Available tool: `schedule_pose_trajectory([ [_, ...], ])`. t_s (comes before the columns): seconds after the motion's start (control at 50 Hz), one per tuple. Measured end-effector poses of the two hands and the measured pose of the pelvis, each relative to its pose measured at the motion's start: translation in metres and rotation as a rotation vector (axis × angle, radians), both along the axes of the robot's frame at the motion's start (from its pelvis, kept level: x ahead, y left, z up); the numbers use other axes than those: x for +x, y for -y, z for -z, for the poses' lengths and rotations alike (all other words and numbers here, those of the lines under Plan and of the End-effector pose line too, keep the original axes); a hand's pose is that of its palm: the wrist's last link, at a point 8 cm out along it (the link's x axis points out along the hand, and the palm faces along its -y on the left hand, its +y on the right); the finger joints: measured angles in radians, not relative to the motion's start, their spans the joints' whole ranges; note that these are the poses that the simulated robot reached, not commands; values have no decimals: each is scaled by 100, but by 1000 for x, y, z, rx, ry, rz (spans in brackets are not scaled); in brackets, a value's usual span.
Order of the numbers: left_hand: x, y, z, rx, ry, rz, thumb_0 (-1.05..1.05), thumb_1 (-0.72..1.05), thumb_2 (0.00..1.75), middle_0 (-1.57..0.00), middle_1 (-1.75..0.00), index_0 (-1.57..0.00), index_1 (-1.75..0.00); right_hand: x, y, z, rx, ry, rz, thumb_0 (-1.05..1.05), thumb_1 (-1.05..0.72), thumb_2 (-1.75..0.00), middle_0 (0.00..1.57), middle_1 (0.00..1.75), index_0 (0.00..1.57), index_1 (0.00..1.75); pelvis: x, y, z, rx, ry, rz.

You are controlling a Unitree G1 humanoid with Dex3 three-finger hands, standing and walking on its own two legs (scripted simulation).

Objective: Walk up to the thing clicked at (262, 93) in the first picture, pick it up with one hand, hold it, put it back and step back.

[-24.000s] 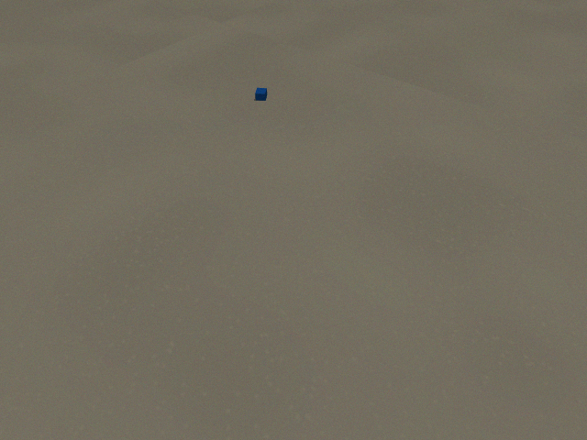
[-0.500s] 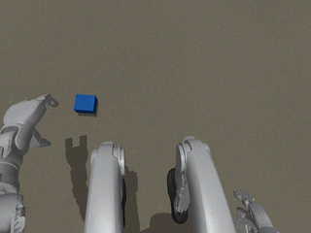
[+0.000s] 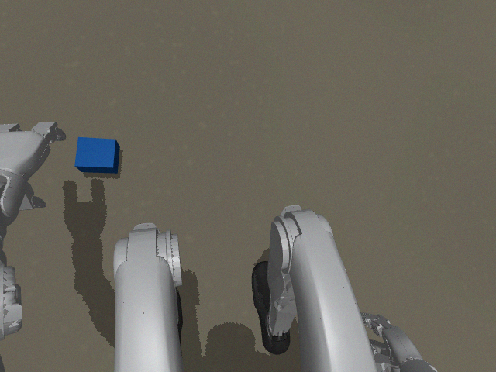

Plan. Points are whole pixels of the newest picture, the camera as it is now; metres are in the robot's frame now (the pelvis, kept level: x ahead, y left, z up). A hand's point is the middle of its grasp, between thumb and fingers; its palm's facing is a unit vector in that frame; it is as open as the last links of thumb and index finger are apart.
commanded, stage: rise first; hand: left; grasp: from above
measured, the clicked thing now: (98, 155) +0.51 +0.27 -0.33
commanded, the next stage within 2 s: approach in 0.60 s
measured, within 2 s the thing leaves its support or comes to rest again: neither
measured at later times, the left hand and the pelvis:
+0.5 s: hand (43, 168) +0.44 +0.32 -0.19, palm faces -0.45 -0.02 -0.89, open 12.8 cm; pelvis +0.00 +0.00 -0.03, yaw -2 degrees
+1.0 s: hand (81, 150) +0.48 +0.27 -0.21, palm faces -0.44 -0.01 -0.90, open 13.5 cm; pelvis +0.01 +0.00 -0.03, yaw -3 degrees
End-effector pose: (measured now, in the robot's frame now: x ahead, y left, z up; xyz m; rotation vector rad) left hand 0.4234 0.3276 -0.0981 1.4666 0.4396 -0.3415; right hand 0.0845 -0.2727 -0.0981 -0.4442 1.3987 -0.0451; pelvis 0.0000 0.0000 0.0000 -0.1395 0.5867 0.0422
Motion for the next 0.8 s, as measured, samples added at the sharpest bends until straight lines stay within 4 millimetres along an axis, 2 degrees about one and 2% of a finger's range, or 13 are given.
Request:
schedule_pose_trajectory([
  [0.48, 20, 5, 32, 29, 37, 83, 0, -26, 81, -31, -70, -30, -71, -26, 1, 13, -41, -69, 10, 0, -90, -90, 20, 30, 20, 29, 2, -1, 26, -16, 21, 24],
  [0.8, 34, 12, 40, 52, 20, 60, 0, -32, 84, -23, -82, -24, -82, -24, 0, 14, -21, -77, 7, 0, -91, -90, 20, 30, 20, 29, 8, 1, 26, -13, -1, 24],
])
